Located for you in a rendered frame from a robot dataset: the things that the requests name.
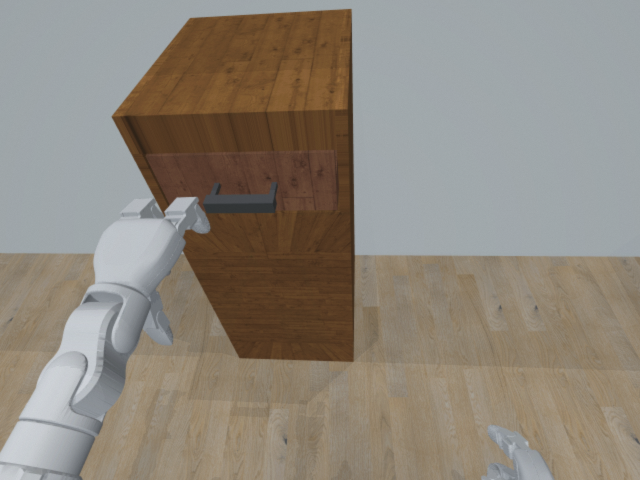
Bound drawer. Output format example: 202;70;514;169
146;150;339;211

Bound handle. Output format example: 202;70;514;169
203;182;278;213

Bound left robot hand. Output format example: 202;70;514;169
93;197;210;345

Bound right robot hand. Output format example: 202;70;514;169
481;425;555;480

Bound robot left forearm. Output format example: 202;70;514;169
0;282;151;480

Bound cabinet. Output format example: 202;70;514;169
111;9;355;362

